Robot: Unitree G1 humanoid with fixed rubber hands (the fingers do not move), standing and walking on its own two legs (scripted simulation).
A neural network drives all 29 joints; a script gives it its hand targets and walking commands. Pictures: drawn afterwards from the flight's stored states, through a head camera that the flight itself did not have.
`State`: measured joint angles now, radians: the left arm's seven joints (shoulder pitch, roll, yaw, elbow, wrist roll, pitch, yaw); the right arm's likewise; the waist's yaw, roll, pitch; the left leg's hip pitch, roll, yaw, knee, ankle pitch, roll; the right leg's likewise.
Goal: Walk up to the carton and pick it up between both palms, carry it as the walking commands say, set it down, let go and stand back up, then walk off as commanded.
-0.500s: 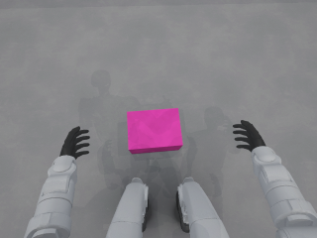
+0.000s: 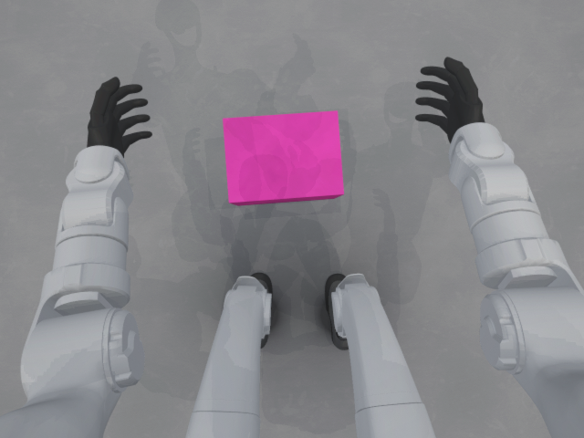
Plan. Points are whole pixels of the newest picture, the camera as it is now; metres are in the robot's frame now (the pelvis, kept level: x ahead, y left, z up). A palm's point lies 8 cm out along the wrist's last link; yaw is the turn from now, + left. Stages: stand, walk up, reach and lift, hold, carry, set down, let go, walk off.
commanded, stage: reach and lift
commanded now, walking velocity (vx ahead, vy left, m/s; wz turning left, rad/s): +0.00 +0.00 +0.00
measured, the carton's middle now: (283, 162) +0.50 +0.02 -0.58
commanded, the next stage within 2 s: none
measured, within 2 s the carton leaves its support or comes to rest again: neither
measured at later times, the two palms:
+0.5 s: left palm (139, 142) +0.47 +0.24 -0.21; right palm (423, 130) +0.48 -0.19 -0.21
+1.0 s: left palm (175, 157) +0.48 +0.24 -0.37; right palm (387, 147) +0.49 -0.18 -0.37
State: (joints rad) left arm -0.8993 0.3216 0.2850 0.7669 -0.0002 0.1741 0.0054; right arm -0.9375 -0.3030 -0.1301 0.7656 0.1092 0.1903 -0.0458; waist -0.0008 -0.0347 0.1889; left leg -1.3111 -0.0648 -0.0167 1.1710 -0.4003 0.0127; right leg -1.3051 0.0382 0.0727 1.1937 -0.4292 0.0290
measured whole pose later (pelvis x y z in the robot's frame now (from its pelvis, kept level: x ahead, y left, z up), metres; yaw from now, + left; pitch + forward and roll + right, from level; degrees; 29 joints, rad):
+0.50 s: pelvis -0.05 +0.00 -0.06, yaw +0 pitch +28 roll +1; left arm -1.24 0.45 0.26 0.76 -0.08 0.24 0.01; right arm -1.24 -0.37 -0.13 0.68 0.15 0.27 -0.11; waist 0.00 -0.03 0.52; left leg -1.48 -0.07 -0.02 1.42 -0.42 0.00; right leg -1.47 0.05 0.06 1.44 -0.46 0.03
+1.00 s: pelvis -0.06 -0.01 -0.21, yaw +0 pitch +31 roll +0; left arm -1.37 0.49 0.22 0.81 -0.08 0.27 0.03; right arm -1.40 -0.38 -0.13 0.80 0.15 0.30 -0.12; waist 0.00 -0.03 0.53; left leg -1.95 -0.08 -0.02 1.95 -0.54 -0.02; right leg -1.93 0.06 0.03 1.97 -0.58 0.03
